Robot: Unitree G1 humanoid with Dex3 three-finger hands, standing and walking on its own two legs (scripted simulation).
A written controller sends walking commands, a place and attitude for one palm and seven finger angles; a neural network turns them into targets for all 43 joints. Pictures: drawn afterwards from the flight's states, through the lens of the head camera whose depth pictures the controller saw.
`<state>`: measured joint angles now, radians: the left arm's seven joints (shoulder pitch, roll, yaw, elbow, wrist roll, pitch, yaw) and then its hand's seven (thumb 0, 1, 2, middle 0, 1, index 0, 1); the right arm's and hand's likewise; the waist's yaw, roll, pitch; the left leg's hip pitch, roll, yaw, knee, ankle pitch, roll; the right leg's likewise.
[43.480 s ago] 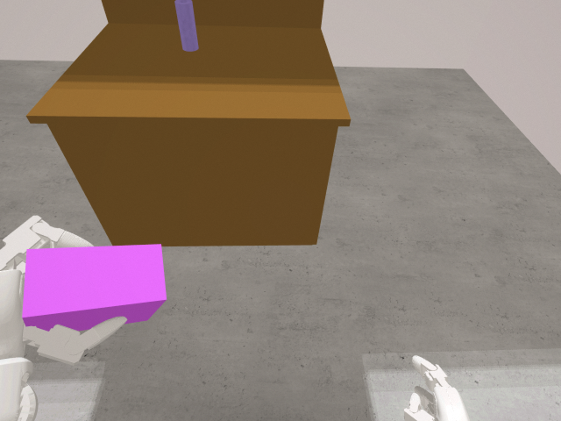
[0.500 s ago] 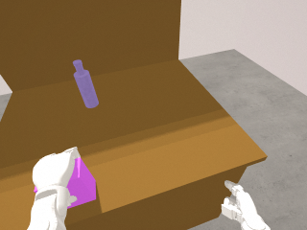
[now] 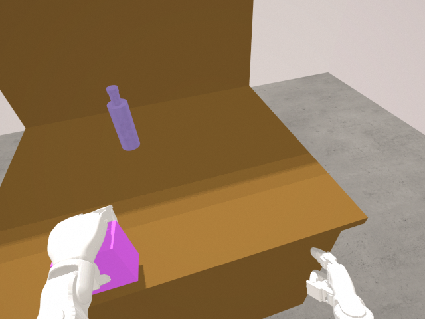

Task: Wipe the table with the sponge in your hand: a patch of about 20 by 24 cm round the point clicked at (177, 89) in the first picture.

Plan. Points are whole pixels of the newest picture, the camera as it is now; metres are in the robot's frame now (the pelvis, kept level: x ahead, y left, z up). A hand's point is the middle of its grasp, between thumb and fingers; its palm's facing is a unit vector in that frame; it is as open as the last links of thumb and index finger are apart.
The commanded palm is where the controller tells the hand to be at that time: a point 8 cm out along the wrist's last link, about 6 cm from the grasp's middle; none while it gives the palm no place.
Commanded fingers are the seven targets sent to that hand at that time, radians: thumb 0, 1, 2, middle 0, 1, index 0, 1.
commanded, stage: lift the sponge slowly off the table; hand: left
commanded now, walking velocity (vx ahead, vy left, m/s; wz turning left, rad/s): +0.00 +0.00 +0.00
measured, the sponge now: (104, 264) +0.19 +0.26 +0.00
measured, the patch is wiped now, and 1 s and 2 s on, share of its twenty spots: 1.00 1.00 1.00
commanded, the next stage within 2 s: bring the sponge back beside the body in 1.42 s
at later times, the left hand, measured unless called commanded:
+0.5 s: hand (85, 240) +0.19 +0.27 +0.09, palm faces +0.06 -0.12 -0.99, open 10.3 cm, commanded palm +0.17 +0.27 +0.16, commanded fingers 0.00 0.10 1.30 -1.20 -1.60 -1.20 -1.60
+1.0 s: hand (79, 220) +0.21 +0.28 +0.12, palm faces +0.13 -0.12 -0.98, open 10.3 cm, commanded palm +0.17 +0.26 +0.19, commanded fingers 0.00 0.10 1.30 -1.20 -1.60 -1.20 -1.60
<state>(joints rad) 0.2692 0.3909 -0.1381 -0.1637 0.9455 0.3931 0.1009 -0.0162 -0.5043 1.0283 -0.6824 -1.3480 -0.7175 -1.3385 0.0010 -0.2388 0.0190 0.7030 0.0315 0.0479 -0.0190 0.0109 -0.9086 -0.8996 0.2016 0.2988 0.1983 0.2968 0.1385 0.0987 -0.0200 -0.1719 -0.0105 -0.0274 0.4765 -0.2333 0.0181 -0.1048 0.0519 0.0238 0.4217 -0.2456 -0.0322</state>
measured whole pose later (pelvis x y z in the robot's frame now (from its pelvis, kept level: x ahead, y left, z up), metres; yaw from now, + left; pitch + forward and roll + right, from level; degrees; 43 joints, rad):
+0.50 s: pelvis -0.01 -0.01 +0.00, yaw +0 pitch -6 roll -1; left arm 0.19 0.45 -0.09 -0.17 0.91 0.42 0.03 -0.01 -0.51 1.03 -0.69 -1.34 -0.73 -1.33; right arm -0.02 -0.26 0.03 0.71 0.04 0.04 -0.05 0.01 -0.91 -0.90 0.20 0.30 0.20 0.30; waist 0.14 0.11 -0.01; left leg -0.14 0.00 -0.04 0.44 -0.20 0.00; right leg -0.08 0.06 0.02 0.40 -0.22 -0.04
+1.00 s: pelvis -0.02 -0.01 +0.00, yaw +0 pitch -6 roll -1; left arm 0.09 0.48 -0.08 -0.22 0.89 0.47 -0.03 -0.01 -0.52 1.03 -0.70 -1.33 -0.73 -1.32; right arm -0.03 -0.25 0.05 0.71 0.04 0.03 -0.05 0.01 -0.91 -0.90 0.20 0.30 0.20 0.30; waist 0.14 0.11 -0.01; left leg -0.14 -0.01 -0.03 0.43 -0.19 0.01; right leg -0.09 0.05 0.02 0.40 -0.21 -0.04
